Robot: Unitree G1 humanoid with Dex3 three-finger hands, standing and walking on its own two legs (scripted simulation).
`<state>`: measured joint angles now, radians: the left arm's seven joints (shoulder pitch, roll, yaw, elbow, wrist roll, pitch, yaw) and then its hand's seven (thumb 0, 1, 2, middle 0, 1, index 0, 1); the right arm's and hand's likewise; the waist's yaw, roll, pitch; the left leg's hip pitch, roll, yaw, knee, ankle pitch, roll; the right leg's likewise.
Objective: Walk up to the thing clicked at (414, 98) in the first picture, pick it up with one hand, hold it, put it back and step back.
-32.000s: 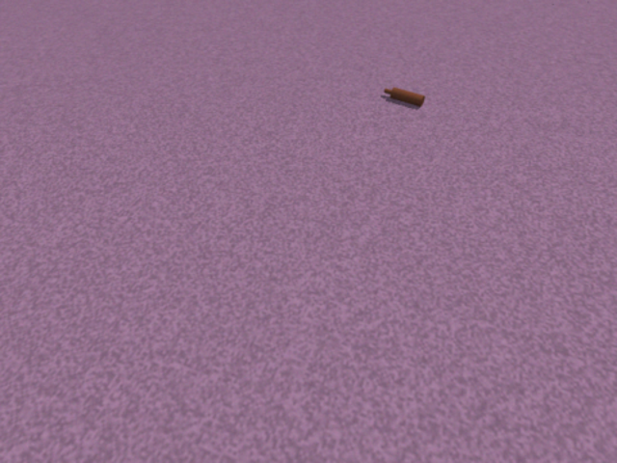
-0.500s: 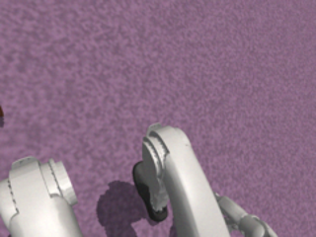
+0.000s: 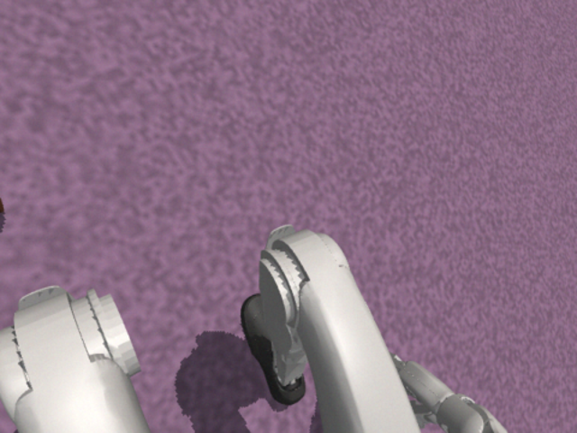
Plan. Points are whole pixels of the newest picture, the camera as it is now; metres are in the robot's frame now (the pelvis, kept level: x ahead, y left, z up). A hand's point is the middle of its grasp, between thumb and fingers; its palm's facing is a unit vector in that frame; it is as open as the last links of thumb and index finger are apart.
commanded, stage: withdraw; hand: left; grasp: from above
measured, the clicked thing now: out of the picture +0.41 +0.39 -0.26
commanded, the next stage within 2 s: home in 0.80 s
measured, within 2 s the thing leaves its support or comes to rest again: neither
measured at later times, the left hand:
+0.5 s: hand out of the picture +0.42 +0.39 -0.07, palm faces -0.37 -0.10 -0.92, open 14.1 cm
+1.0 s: hand out of the picture +0.39 +0.36 -0.14, palm faces -0.46 -0.13 -0.88, open 13.8 cm
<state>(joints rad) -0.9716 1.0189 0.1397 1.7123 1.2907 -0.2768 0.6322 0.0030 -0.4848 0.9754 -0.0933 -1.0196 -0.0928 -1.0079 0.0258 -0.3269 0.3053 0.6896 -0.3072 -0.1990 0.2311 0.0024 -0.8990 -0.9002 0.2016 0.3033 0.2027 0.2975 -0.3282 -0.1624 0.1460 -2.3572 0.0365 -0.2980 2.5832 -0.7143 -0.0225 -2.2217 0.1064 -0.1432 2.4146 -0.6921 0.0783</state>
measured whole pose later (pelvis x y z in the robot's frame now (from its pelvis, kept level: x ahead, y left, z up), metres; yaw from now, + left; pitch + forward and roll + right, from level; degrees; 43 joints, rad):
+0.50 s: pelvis +0.00 -0.01 +0.05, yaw +6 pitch +32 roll -9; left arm -0.91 0.78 0.03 1.24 1.13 -0.10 0.24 0.00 -0.51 1.01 -0.09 -1.01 -0.08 -1.01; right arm 0.11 -0.27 0.08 0.70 -0.12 -0.05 0.22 0.00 -0.91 -0.90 0.20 0.30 0.20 0.30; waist -0.19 0.01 -0.08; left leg -2.28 0.03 -0.18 2.38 -0.67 -0.01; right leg -2.17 0.05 -0.06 2.29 -0.70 0.06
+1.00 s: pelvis -0.02 -0.01 +0.03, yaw +6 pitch +30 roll -9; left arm -0.96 0.87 0.09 1.44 1.28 -0.35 0.34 0.00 -0.46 0.98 -0.13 -0.96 -0.12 -0.95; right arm 0.15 -0.31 0.15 0.70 -0.17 0.01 0.11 0.00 -0.90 -0.90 0.20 0.30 0.20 0.30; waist -0.24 -0.05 0.03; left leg -2.34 0.01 -0.19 2.41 -0.61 -0.02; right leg -2.22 0.05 -0.07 2.33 -0.65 0.05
